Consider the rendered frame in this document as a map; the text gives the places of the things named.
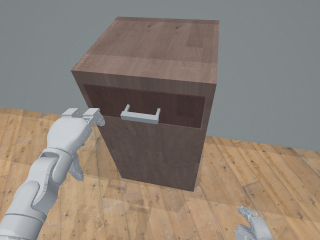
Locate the cabinet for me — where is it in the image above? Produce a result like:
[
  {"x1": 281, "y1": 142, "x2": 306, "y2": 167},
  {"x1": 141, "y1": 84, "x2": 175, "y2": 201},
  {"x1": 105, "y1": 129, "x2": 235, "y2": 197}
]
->
[{"x1": 71, "y1": 16, "x2": 220, "y2": 192}]

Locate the left robot hand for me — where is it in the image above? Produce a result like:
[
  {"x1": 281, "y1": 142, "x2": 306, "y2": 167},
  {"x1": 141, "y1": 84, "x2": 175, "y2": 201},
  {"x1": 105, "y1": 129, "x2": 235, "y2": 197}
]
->
[{"x1": 47, "y1": 108, "x2": 106, "y2": 181}]

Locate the left robot forearm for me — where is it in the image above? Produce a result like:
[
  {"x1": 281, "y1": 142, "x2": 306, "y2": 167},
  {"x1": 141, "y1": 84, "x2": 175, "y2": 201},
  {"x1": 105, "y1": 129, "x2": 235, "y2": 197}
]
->
[{"x1": 0, "y1": 147, "x2": 73, "y2": 240}]

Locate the right robot hand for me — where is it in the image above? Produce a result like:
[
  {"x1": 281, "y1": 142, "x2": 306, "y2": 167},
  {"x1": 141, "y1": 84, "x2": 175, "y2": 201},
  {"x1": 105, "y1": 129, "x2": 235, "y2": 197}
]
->
[{"x1": 234, "y1": 206, "x2": 273, "y2": 240}]

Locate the handle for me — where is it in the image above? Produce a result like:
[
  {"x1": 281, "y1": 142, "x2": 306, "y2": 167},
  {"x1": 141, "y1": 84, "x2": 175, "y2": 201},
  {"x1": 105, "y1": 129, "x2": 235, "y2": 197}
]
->
[{"x1": 120, "y1": 104, "x2": 161, "y2": 125}]

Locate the drawer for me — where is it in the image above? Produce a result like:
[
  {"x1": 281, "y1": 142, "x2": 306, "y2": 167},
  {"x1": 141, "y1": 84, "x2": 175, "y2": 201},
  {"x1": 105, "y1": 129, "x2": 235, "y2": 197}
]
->
[{"x1": 84, "y1": 84, "x2": 206, "y2": 129}]

